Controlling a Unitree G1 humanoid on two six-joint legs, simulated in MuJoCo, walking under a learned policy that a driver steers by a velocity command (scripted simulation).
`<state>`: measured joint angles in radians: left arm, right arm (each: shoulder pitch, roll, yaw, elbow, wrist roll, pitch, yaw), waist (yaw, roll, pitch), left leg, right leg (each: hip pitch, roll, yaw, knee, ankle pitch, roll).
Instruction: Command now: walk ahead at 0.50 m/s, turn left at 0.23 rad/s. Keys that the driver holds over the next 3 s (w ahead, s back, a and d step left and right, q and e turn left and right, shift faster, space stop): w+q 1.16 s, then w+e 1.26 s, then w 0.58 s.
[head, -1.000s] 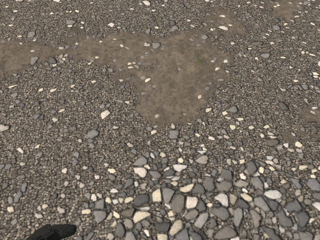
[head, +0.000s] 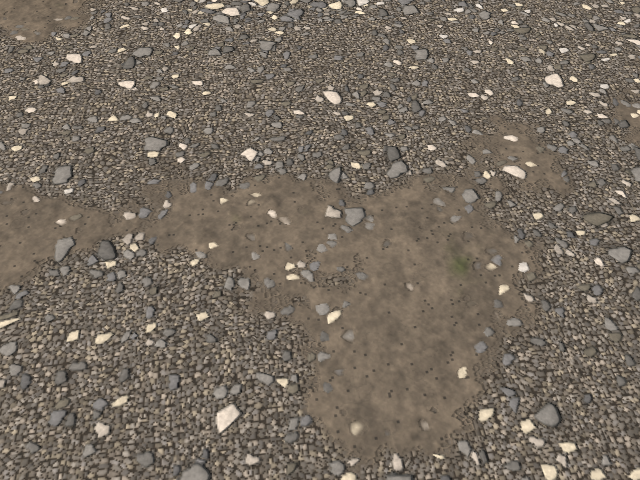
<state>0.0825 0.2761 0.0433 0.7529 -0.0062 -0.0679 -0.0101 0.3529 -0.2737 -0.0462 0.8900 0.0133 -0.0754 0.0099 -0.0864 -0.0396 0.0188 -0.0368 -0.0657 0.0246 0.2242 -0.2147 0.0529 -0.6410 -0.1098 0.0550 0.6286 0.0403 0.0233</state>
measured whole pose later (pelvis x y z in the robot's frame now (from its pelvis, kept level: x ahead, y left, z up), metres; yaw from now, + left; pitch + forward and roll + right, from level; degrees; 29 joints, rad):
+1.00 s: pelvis +0.50 +0.12 +0.00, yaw +33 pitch +2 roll -1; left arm 0.01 0.29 0.06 0.76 0.00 -0.09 -0.01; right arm 0.35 -0.28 -0.07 0.75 0.02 -0.05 -0.01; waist -0.07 -0.04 0.04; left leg -0.11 -0.10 -0.12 0.33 -0.23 0.09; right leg -0.64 -0.07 0.10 0.62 0.04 0.06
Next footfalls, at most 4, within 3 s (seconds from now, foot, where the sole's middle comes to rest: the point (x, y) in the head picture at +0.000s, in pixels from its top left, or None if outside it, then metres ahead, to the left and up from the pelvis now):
0.14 right None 0.25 -0.15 -0.78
0.66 left None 0.46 0.17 -0.78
1.14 right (235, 343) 0.81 0.15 -0.78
1.60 left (92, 348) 0.82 0.48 -0.78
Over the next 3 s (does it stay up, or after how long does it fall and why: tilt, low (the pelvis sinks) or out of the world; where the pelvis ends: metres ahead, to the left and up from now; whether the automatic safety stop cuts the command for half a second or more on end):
stays up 1.50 0.49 -0.01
